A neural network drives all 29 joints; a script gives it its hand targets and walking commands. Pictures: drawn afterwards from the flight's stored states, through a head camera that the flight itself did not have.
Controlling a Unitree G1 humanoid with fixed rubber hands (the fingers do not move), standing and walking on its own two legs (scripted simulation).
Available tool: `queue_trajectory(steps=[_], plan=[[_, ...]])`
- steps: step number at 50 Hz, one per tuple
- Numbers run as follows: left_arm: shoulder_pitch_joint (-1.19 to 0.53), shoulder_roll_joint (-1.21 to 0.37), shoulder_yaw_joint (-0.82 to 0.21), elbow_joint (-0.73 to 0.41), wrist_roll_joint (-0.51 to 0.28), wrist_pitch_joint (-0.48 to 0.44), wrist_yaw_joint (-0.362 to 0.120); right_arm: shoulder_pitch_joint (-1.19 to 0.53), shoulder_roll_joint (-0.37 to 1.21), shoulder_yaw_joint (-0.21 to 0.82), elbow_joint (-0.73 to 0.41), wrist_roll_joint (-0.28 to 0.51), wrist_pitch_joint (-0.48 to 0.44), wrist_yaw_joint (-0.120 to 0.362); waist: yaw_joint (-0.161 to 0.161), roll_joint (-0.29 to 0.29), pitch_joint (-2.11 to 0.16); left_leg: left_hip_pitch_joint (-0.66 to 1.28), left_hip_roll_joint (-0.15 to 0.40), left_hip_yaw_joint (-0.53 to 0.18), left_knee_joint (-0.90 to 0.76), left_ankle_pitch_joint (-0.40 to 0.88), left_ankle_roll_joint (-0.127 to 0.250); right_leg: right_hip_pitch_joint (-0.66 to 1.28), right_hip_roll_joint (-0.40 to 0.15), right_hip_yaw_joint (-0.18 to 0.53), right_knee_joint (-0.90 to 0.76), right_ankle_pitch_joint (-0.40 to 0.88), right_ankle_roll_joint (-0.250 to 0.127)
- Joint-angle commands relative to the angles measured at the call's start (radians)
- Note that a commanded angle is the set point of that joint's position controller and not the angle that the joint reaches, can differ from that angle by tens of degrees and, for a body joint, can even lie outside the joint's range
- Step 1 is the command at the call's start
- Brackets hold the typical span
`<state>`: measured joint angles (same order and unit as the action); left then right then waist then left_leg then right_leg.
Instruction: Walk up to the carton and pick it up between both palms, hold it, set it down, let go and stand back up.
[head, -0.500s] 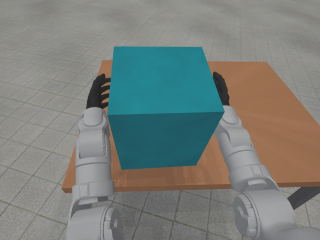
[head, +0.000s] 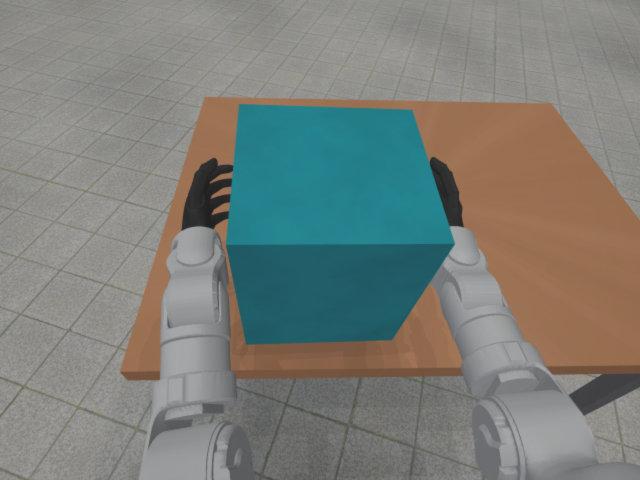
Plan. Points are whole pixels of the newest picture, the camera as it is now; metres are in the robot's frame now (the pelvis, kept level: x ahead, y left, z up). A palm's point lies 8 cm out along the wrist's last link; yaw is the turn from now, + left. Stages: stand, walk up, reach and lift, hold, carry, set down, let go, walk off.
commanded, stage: set down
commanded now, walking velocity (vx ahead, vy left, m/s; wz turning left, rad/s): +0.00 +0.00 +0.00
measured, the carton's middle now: (323, 234) +0.39 +0.00 +0.09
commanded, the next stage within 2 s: none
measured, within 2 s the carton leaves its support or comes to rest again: rests again in 1.52 s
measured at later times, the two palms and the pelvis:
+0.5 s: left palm (209, 240) +0.38 +0.15 +0.09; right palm (440, 231) +0.38 -0.15 +0.09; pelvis +0.00 +0.00 +0.00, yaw +0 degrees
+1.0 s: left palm (213, 251) +0.38 +0.15 +0.07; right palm (439, 240) +0.38 -0.15 +0.07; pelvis +0.00 +0.00 +0.00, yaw +0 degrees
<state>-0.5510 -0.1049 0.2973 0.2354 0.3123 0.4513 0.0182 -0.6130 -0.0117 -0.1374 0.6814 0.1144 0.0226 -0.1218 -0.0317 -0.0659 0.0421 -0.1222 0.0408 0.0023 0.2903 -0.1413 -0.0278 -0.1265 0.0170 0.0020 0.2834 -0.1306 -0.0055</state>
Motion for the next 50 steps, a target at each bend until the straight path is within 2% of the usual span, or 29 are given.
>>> queue_trajectory(steps=[1, 4, 5, 7, 9, 10, 11, 12, 13, 15, 16, 17, 20, 22, 23, 25, 27, 30, 32, 33, 34, 35, 37, 41, 44, 45, 47, 49, 50], plan=[[-0.5, -0.478, -0.423, -0.022, -0.068, -0.105, -0.093, -0.67, 0.384, 0.306, -0.224, -0.129, -0.105, 0.159, 0.042, 0.087, -0.516, 0.267, -0.044, 0.064, 0.033, 0.338, -0.02, 0.127, 0.034, -0.131, -0.011, 0.295, 0.04], [-0.521, -0.473, -0.398, 0.017, -0.061, -0.111, -0.095, -0.682, 0.382, 0.27, -0.195, -0.15, -0.107, 0.17, 0.051, 0.085, -0.491, 0.238, -0.045, 0.073, 0.007, 0.257, -0.012, 0.104, 0.033, -0.136, -0.022, 0.214, 0.041], [-0.538, -0.477, -0.405, 0.025, -0.067, -0.116, -0.097, -0.662, 0.372, 0.24, -0.169, -0.175, -0.108, 0.173, 0.028, 0.089, -0.483, 0.241, -0.042, 0.071, 0.002, 0.247, -0.014, 0.092, 0.031, -0.137, -0.026, 0.192, 0.039], [-0.538, -0.475, -0.403, 0.035, -0.067, -0.124, -0.093, -0.665, 0.368, 0.226, -0.153, -0.182, -0.113, 0.181, 0.033, 0.105, -0.501, 0.253, -0.039, 0.073, 0.006, 0.259, -0.021, 0.073, 0.036, -0.141, -0.026, 0.186, 0.034], [-0.537, -0.485, -0.394, 0.07, -0.066, -0.129, -0.093, -0.659, 0.367, 0.202, -0.135, -0.21, -0.116, 0.185, 0.024, 0.09, -0.484, 0.239, -0.038, 0.071, 0.005, 0.26, -0.021, 0.067, 0.036, -0.138, -0.026, 0.193, 0.034], [-0.541, -0.485, -0.393, 0.06, -0.069, -0.14, -0.092, -0.686, 0.376, 0.216, -0.164, -0.201, -0.126, 0.189, 0.039, 0.085, -0.503, 0.235, -0.041, 0.076, 0.005, 0.265, -0.019, 0.079, 0.036, -0.137, -0.023, 0.206, 0.037], [-0.568, -0.505, -0.406, 0.044, -0.072, -0.153, -0.088, -0.671, 0.383, 0.201, -0.143, -0.218, -0.133, 0.192, 0.03, 0.105, -0.513, 0.239, -0.039, 0.074, 0.008, 0.28, -0.026, 0.064, 0.036, -0.14, -0.022, 0.205, 0.032], [-0.555, -0.487, -0.377, 0.079, -0.057, -0.157, -0.087, -0.658, 0.391, 0.193, -0.118, -0.228, -0.13, 0.193, 0.039, 0.089, -0.501, 0.22, -0.041, 0.082, 0.006, 0.262, -0.021, 0.08, 0.034, -0.137, -0.02, 0.207, 0.034], [-0.578, -0.496, -0.387, 0.064, -0.056, -0.167, -0.082, -0.674, 0.392, 0.188, -0.127, -0.231, -0.139, 0.198, 0.043, 0.108, -0.517, 0.212, -0.04, 0.08, 0.008, 0.271, -0.027, 0.077, 0.035, -0.135, -0.015, 0.208, 0.032], [-0.549, -0.504, -0.377, 0.085, -0.052, -0.177, -0.077, -0.656, 0.397, 0.178, -0.108, -0.242, -0.146, 0.202, 0.042, 0.09, -0.508, 0.228, -0.037, 0.081, 0.01, 0.299, -0.025, 0.085, 0.037, -0.136, -0.015, 0.243, 0.031], [-0.552, -0.505, -0.37, 0.111, -0.048, -0.185, -0.075, -0.67, 0.39, 0.164, -0.103, -0.252, -0.149, 0.208, 0.053, 0.104, -0.512, 0.213, -0.039, 0.086, 0.011, 0.298, -0.027, 0.071, 0.034, -0.133, -0.02, 0.221, 0.028], [-0.548, -0.495, -0.356, 0.126, -0.042, -0.19, -0.074, -0.655, 0.39, 0.147, -0.08, -0.261, -0.148, 0.209, 0.047, 0.099, -0.492, 0.2, -0.04, 0.088, 0.007, 0.285, -0.028, 0.078, 0.034, -0.131, -0.021, 0.226, 0.029], [-0.562, -0.506, -0.363, 0.1, -0.049, -0.225, -0.068, -0.662, 0.411, 0.17, -0.106, -0.271, -0.169, 0.211, 0.056, 0.076, -0.566, 0.184, -0.042, 0.091, 0.01, 0.31, -0.023, 0.123, 0.031, -0.125, 0.003, 0.311, 0.036], [-0.554, -0.504, -0.361, 0.112, -0.043, -0.234, -0.063, -0.654, 0.421, 0.17, -0.088, -0.267, -0.175, 0.213, 0.064, 0.092, -0.564, 0.165, -0.039, 0.093, 0.017, 0.333, -0.027, 0.135, 0.029, -0.118, 0.013, 0.349, 0.036], [-0.545, -0.499, -0.358, 0.112, -0.042, -0.242, -0.063, -0.623, 0.417, 0.168, -0.076, -0.274, -0.175, 0.211, 0.054, 0.088, -0.559, 0.18, -0.04, 0.09, 0.02, 0.331, -0.025, 0.132, 0.026, -0.117, 0.013, 0.368, 0.038], [-0.536, -0.51, -0.358, 0.131, -0.047, -0.252, -0.064, -0.64, 0.413, 0.157, -0.083, -0.283, -0.183, 0.217, 0.048, 0.078, -0.566, 0.164, -0.038, 0.093, 0.01, 0.322, -0.026, 0.132, 0.027, -0.119, 0.008, 0.358, 0.037], [-0.549, -0.502, -0.347, 0.134, -0.034, -0.252, -0.061, -0.618, 0.401, 0.137, -0.05, -0.288, -0.181, 0.22, 0.046, 0.097, -0.527, 0.19, -0.033, 0.092, 0.008, 0.304, -0.027, 0.1, 0.031, -0.126, -0.005, 0.299, 0.03], [-0.495, -0.488, -0.307, 0.172, -0.016, -0.251, -0.067, -0.606, 0.405, 0.135, -0.043, -0.298, -0.183, 0.22, 0.062, 0.067, -0.505, 0.151, -0.04, 0.102, 0.003, 0.297, -0.015, 0.141, 0.023, -0.117, 0.002, 0.349, 0.037], [-0.524, -0.506, -0.335, 0.147, -0.025, -0.27, -0.061, -0.605, 0.403, 0.126, -0.023, -0.302, -0.193, 0.224, 0.053, 0.103, -0.544, 0.176, -0.031, 0.095, 0.009, 0.332, -0.029, 0.101, 0.028, -0.127, 0.005, 0.331, 0.035], [-0.519, -0.495, -0.317, 0.162, -0.02, -0.27, -0.061, -0.594, 0.406, 0.125, -0.013, -0.303, -0.192, 0.223, 0.052, 0.084, -0.52, 0.172, -0.034, 0.101, 0.01, 0.321, -0.022, 0.11, 0.026, -0.122, 0.004, 0.354, 0.037], [-0.506, -0.503, -0.33, 0.162, -0.021, -0.274, -0.064, -0.6, 0.405, 0.132, -0.04, -0.303, -0.2, 0.224, 0.051, 0.096, -0.535, 0.161, -0.034, 0.099, 0.009, 0.316, -0.024, 0.12, 0.023, -0.122, 0.007, 0.361, 0.036], [-0.51, -0.502, -0.326, 0.161, -0.021, -0.28, -0.065, -0.6, 0.418, 0.127, -0.038, -0.314, -0.202, 0.22, 0.051, 0.068, -0.55, 0.151, -0.036, 0.104, 0.008, 0.306, -0.02, 0.141, 0.024, -0.119, 0.009, 0.382, 0.039], [-0.531, -0.498, -0.308, 0.19, -0.017, -0.293, -0.062, -0.614, 0.415, 0.118, -0.029, -0.319, -0.206, 0.224, 0.06, 0.069, -0.531, 0.131, -0.037, 0.105, 0.002, 0.275, -0.016, 0.128, 0.023, -0.114, 0.008, 0.348, 0.04], [-0.518, -0.509, -0.316, 0.201, -0.009, -0.311, -0.052, -0.586, 0.407, 0.097, 0.003, -0.336, -0.22, 0.229, 0.05, 0.103, -0.529, 0.165, -0.029, 0.099, 0.017, 0.326, -0.031, 0.082, 0.028, -0.122, 0.0, 0.319, 0.029], [-0.52, -0.501, -0.299, 0.221, -0.008, -0.323, -0.055, -0.599, 0.409, 0.09, -0.004, -0.348, -0.229, 0.229, 0.061, 0.073, -0.52, 0.136, -0.032, 0.107, 0.006, 0.295, -0.023, 0.103, 0.027, -0.12, 0.001, 0.326, 0.035], [-0.522, -0.503, -0.298, 0.218, -0.007, -0.328, -0.055, -0.581, 0.413, 0.087, 0.012, -0.353, -0.228, 0.228, 0.056, 0.082, -0.516, 0.143, -0.032, 0.108, 0.003, 0.289, -0.022, 0.104, 0.024, -0.118, -0.006, 0.309, 0.033], [-0.501, -0.481, -0.253, 0.248, 0.018, -0.328, -0.06, -0.563, 0.432, 0.077, 0.034, -0.36, -0.221, 0.228, 0.073, 0.071, -0.469, 0.098, -0.038, 0.119, -0.008, 0.254, -0.009, 0.129, 0.015, -0.107, -0.002, 0.317, 0.038], [-0.494, -0.484, -0.255, 0.242, 0.02, -0.329, -0.061, -0.557, 0.425, 0.074, 0.036, -0.363, -0.223, 0.228, 0.071, 0.073, -0.473, 0.089, -0.038, 0.116, -0.013, 0.248, -0.01, 0.137, 0.016, -0.11, 0.006, 0.324, 0.038], [-0.51, -0.49, -0.26, 0.238, 0.01, -0.34, -0.059, -0.554, 0.424, 0.06, 0.044, -0.374, -0.228, 0.229, 0.056, 0.077, -0.484, 0.102, -0.035, 0.114, -0.01, 0.253, -0.014, 0.129, 0.02, -0.115, 0.005, 0.313, 0.038]])
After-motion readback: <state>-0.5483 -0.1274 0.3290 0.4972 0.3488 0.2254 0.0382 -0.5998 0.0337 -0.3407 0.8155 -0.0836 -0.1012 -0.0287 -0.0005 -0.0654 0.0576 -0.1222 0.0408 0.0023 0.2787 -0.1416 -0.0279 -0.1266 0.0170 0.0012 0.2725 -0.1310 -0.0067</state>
